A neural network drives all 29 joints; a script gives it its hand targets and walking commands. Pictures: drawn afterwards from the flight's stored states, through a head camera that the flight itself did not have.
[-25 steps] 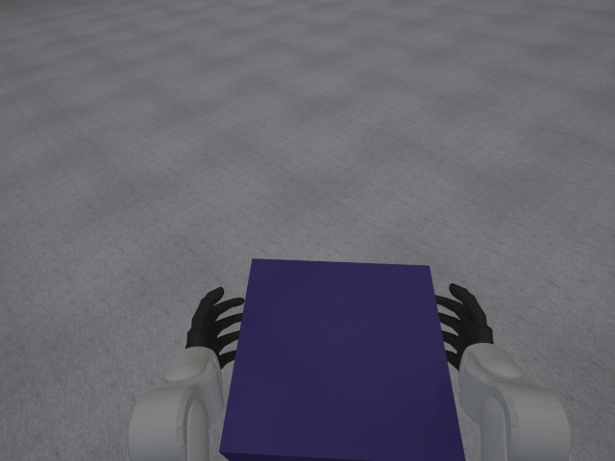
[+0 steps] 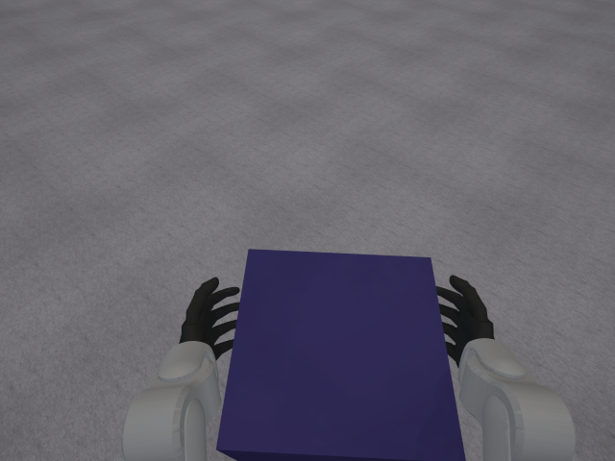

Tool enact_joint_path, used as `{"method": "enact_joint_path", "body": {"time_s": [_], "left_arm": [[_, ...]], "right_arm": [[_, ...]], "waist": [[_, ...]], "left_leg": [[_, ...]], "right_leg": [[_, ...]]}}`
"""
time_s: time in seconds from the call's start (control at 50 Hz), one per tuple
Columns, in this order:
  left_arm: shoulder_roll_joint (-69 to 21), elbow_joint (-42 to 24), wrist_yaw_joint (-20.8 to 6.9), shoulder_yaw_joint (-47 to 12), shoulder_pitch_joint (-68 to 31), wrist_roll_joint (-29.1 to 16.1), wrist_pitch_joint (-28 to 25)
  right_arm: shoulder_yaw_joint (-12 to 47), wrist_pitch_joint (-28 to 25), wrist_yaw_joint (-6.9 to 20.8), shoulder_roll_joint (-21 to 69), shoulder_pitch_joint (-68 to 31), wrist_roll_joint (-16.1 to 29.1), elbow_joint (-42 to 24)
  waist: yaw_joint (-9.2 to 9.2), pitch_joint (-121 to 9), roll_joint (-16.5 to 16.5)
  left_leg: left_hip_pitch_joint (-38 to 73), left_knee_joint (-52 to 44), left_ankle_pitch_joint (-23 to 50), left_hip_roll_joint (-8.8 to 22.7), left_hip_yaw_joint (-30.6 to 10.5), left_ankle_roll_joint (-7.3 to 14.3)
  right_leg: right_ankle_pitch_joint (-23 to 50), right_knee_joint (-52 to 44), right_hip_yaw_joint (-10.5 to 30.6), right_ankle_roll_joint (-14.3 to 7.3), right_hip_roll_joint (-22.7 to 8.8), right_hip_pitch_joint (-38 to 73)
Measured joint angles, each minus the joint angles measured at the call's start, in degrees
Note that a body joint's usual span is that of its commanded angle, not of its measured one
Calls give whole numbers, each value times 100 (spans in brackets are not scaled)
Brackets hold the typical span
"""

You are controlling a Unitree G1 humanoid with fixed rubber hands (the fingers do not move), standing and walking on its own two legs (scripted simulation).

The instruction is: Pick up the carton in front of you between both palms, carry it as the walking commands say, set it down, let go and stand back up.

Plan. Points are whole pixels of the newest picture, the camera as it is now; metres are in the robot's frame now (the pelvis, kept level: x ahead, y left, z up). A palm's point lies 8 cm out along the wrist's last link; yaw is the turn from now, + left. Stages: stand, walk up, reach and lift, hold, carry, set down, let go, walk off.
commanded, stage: carry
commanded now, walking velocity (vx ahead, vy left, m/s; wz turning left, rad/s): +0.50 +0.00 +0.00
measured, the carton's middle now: (331, 372) +0.23 +0.00 +0.01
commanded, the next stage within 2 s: none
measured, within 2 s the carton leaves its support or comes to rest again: neither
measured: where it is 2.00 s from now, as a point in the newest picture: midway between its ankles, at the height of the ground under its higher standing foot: (322, 454)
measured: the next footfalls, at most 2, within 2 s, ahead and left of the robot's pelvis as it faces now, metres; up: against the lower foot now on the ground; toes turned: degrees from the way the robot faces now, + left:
right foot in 0.20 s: +0.32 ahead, -0.14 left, +0.00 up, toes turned -1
left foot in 0.56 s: +0.40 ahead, +0.09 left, +0.00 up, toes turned -11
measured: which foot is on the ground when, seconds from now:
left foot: down 0.00-0.22, up 0.24-0.54, down 0.56-1.00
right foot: up 0.00-0.18, down 0.20-1.00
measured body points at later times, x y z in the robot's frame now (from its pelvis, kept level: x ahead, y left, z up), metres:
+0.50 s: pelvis +0.28 -0.05 -0.01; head +0.29 -0.07 +0.44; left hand +0.51 +0.11 +0.08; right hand +0.53 -0.19 +0.07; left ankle +0.33 +0.09 -0.73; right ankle +0.29 -0.13 -0.75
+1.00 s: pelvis +0.37 -0.01 -0.02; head +0.35 -0.01 +0.43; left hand +0.62 +0.14 +0.03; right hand +0.62 -0.17 +0.03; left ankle +0.36 +0.08 -0.75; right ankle +0.29 -0.13 -0.75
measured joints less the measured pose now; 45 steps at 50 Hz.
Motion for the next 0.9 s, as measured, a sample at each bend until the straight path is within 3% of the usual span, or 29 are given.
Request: {"method": "enact_joint_path", "body": {"time_s": [0.16, 0.2, 0.22, 0.26, 0.3, 0.34, 0.42, 0.56, 0.68, 0.8, 0.9], "left_arm": [[-6, -172, 92, 84, 0, -129, 202], [-6, -76, 95, 92, -80, -167, 190], [-1, 84, 98, 76, -166, -164, 148], [9, 297, 98, 64, -278, -171, 95], [-1, 291, 85, 76, -223, -177, 26], [-13, 184, 32, 107, -116, -186, -62], [-20, 0, -42, 132, -7, -163, -246], [-4, -155, -63, 38, -4, -137, -161], [4, 40, -4, 101, -189, -24, 255], [24, 376, -12, 102, -377, 120, 297], [33, 921, -160, 104, -490, 311, -7]], "right_arm": [[41, 229, -32, -9, -84, 11, -119], [10, 261, -59, -30, -129, 6, -114], [-65, 267, -66, -26, -190, 5, -39], [-150, 287, -69, -26, -269, -17, 46], [-116, 275, -67, -27, -263, -44, 32], [-24, 200, -53, -22, -220, -86, -15], [117, 31, -13, -18, -156, -160, -142], [93, 169, -28, -13, -98, -158, -417], [13, 365, -21, -28, -265, -122, 2], [-58, 304, 88, -43, -424, -211, 411], [-69, 29, 194, -51, -515, -445, 915]], "waist": [[88, -76, 37], [142, 8, 147], [182, 78, 265], [232, 292, 279], [237, 491, 248], [242, 614, 230], [242, 650, 231], [176, 247, 326], [158, -112, -137], [150, -54, -131], [148, 43, -60]], "left_leg": [[1179, 20, -1011, 50, -84, -440], [1086, 921, -1592, 252, -151, -556], [712, 1849, -1577, 423, -258, -539], [-274, 3834, -1660, 329, -722, -505], [-1069, 4815, -1593, 172, -883, -396], [-1562, 4653, -1308, 146, -847, -331], [-1916, 3132, -979, 151, -727, -340], [-1397, 1184, 608, 283, -355, -362], [-1135, 1423, -108, 103, -179, -133], [-1116, 1561, -339, 49, -103, -99], [-1161, 1716, -477, 50, -76, -70]], "right_leg": [[491, -1541, -469, -140, 179, 433], [538, -1699, -643, -243, 336, 716], [325, -1448, -711, -389, 396, 682], [-29, -1311, -738, -590, 375, 758], [-17, -1616, -732, -538, 346, 1022], [44, -2023, -714, -546, 362, 1324], [46, -2528, -655, -510, 409, 1808], [-759, -2006, -608, -304, 560, 2276], [-1242, -1729, -456, -102, 322, 2480], [-1388, -1671, -382, 10, 241, 2508], [-1472, -1572, -349, 43, 215, 2477]]}}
